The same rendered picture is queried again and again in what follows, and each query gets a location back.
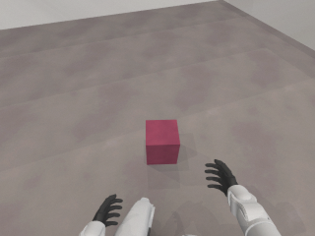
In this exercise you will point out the robot right hand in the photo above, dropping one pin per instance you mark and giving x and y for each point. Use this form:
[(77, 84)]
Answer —
[(226, 179)]

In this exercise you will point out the robot left thigh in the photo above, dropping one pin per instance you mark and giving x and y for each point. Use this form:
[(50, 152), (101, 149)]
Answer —
[(137, 220)]

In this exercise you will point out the robot left hand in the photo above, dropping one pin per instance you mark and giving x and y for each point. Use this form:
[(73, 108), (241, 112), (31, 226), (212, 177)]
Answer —
[(103, 212)]

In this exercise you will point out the carton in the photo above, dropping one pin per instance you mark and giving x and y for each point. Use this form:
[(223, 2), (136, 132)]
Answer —
[(162, 141)]

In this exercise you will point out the robot right forearm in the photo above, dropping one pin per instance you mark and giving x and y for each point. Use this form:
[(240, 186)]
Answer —
[(251, 216)]

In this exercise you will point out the robot left forearm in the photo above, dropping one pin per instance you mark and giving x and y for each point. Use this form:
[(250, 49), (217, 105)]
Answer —
[(93, 228)]

